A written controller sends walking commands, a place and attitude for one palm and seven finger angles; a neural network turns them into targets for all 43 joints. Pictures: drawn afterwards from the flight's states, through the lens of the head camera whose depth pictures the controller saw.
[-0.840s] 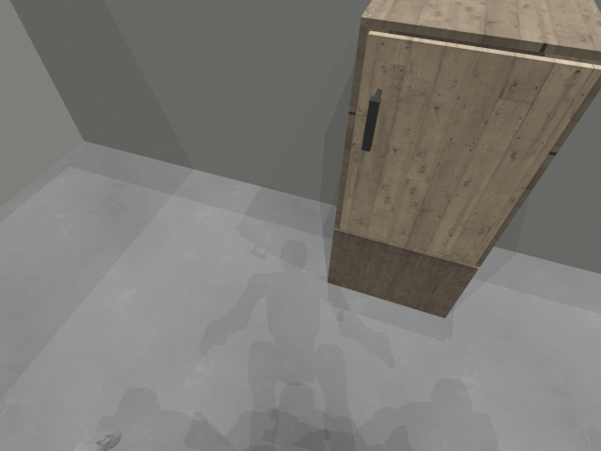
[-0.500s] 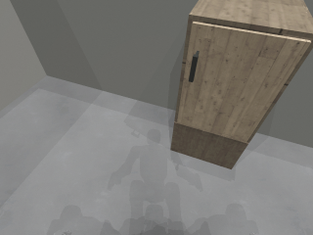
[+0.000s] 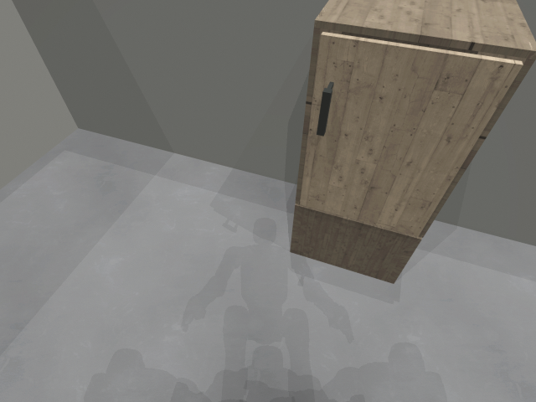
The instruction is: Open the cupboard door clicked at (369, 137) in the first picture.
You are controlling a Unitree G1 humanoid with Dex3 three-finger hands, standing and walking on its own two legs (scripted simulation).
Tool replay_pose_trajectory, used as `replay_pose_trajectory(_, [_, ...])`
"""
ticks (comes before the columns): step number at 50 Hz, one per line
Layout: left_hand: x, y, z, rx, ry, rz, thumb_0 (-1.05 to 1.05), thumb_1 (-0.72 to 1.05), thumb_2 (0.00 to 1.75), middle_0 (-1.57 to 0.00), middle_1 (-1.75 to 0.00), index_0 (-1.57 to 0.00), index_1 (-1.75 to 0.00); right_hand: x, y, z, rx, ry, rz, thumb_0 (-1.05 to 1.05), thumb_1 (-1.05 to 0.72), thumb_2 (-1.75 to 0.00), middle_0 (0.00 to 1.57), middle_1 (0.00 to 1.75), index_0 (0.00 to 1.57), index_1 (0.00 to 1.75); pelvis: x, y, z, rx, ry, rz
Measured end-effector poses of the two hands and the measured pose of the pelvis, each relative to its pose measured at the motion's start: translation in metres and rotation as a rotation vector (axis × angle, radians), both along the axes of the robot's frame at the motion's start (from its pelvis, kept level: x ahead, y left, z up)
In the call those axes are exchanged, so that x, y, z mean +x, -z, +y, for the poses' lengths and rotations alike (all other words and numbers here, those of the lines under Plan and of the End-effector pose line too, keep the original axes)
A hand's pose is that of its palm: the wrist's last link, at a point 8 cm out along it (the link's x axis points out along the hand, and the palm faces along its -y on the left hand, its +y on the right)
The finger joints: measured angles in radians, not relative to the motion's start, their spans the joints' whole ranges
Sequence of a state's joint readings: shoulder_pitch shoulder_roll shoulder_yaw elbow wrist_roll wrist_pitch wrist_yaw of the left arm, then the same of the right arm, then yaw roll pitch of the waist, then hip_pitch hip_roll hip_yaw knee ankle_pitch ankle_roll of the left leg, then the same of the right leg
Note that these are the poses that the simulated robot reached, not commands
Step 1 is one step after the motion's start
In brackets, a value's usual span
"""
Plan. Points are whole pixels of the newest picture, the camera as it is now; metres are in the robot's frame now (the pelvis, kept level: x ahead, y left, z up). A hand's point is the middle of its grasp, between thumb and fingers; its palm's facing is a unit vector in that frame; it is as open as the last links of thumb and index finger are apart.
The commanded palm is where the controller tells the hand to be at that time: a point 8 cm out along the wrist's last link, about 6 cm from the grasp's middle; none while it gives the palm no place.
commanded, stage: look at it before walking up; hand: left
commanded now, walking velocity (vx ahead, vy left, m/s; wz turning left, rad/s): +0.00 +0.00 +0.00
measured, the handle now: (325, 109) +0.79 -0.11 +0.01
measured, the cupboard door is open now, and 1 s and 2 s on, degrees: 0 0 0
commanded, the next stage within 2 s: turn to face it in 0.60 s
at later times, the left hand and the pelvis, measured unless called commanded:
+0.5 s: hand out of the picture +0.09 +0.24 -0.15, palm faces -0.04 -0.94 -0.34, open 7.4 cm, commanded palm none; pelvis +0.01 +0.00 +0.00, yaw +0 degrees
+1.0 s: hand out of the picture +0.08 +0.21 -0.17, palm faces -0.10 -0.95 -0.29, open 7.4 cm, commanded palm none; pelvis +0.00 -0.01 -0.01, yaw -5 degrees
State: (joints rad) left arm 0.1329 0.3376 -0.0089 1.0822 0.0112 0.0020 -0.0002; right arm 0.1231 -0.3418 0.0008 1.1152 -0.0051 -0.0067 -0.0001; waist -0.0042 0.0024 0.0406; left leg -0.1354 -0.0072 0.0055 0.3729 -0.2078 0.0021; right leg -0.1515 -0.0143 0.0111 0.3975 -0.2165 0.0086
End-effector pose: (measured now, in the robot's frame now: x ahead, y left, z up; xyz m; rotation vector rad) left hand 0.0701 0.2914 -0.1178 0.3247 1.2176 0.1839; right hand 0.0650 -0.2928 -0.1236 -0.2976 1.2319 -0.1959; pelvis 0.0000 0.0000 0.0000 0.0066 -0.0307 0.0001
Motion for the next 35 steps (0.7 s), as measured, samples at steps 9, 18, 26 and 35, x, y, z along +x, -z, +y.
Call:
replay_pose_trajectory(9, [0.009, -0.001, -0.006, -0.01, 0.015, -0.019, 0.01, 0.9, 0.9, -0.21, -0.3, -0.2, -0.3, 0.003, -0.001, -0.001, 0.005, -0.002, -0.014, 0.01, -0.91, -0.9, 0.2, 0.3, 0.21, 0.3, 0.0, -0.001, -0.002, 0.0, 0.003, 0.005])
replay_pose_trajectory(18, [0.011, 0.0, -0.008, -0.011, 0.016, -0.005, 0.01, 0.9, 0.9, -0.21, -0.3, -0.2, -0.3, 0.006, -0.001, -0.003, 0.003, 0.0, -0.007, 0.01, -0.91, -0.9, 0.2, 0.3, 0.21, 0.3, 0.003, -0.001, -0.004, 0.001, 0.006, 0.012])
replay_pose_trajectory(26, [0.012, 0.0, -0.008, -0.006, 0.009, -0.002, 0.01, 0.9, 0.9, -0.21, -0.3, -0.2, -0.3, 0.011, -0.001, -0.004, 0.0, -0.001, -0.004, 0.01, -0.91, -0.9, 0.2, 0.3, 0.21, 0.3, 0.007, -0.001, -0.005, 0.0, 0.005, 0.01])
replay_pose_trajectory(35, [0.015, -0.001, -0.007, -0.004, 0.007, -0.006, 0.01, 0.9, 0.9, -0.21, -0.3, -0.2, -0.3, 0.019, -0.003, -0.004, -0.001, -0.005, -0.018, 0.01, -0.91, -0.9, 0.2, 0.3, 0.21, 0.3, 0.009, -0.001, -0.006, -0.001, 0.005, 0.009])
